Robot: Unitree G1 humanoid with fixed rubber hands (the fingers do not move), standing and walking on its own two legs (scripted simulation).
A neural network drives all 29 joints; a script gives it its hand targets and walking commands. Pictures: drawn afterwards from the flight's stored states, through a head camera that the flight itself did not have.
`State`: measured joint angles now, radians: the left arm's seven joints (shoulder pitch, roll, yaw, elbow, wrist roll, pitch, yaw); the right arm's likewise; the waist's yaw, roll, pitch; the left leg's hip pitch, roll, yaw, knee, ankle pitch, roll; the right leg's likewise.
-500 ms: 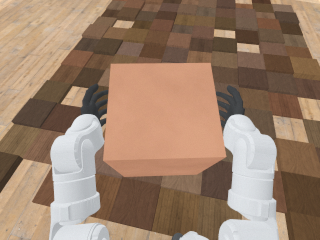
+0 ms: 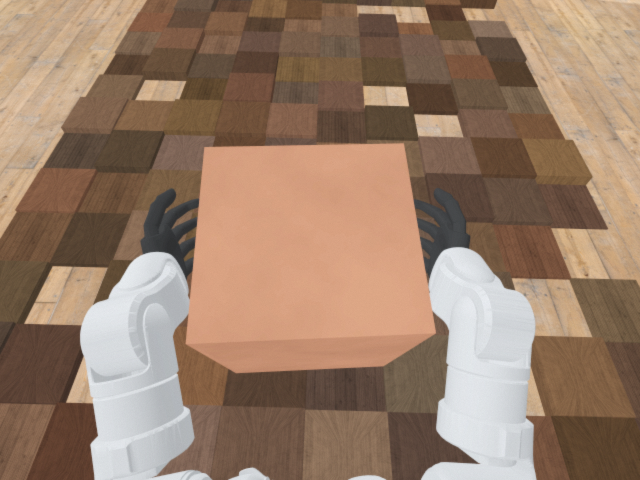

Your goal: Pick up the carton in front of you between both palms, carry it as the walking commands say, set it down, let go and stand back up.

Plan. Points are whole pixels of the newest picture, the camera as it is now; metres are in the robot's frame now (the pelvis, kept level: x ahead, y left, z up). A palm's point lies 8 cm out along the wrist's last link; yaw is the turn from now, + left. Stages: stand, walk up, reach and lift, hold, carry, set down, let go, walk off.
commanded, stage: carry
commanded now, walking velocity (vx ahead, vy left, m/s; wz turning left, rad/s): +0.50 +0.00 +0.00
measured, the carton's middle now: (308, 274) +0.36 -0.02 +0.04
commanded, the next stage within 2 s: none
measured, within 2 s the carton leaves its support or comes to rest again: neither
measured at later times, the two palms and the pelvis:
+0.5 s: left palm (206, 64) +0.67 +0.10 +0.15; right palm (403, 54) +0.70 -0.21 +0.13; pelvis +0.35 -0.08 +0.02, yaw +3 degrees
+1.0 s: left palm out of the picture +1.01 +0.06 +0.11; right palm out of the picture +0.99 -0.24 +0.10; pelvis +0.72 -0.08 +0.02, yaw +0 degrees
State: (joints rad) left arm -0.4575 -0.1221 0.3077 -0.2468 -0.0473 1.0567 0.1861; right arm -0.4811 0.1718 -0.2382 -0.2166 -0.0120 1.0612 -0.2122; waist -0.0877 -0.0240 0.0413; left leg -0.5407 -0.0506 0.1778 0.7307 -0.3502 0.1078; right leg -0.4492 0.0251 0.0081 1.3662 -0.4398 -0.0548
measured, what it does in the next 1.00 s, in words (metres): walks ahead: right foot, then left foot 0.03 m higher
